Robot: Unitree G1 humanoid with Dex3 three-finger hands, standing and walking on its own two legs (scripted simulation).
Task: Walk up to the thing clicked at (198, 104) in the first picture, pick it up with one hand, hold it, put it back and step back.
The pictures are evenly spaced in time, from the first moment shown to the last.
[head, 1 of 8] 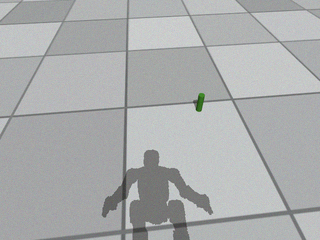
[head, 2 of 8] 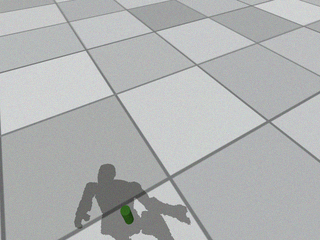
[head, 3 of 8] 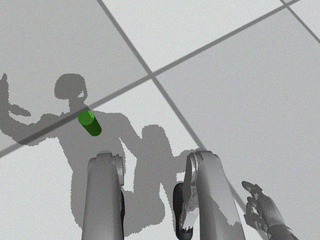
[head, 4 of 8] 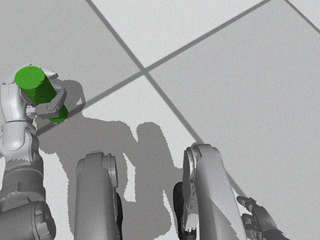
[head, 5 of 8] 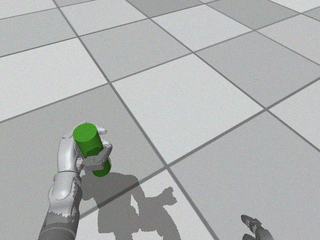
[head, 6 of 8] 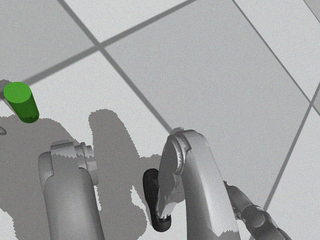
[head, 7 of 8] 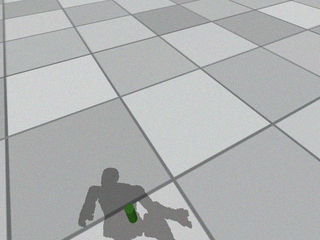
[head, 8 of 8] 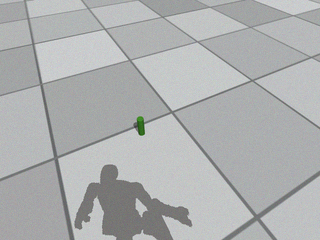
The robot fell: no
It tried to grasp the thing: yes
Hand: left
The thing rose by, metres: 0.68
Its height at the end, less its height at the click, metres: +0.00
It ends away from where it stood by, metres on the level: 0.01
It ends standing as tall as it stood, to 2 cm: yes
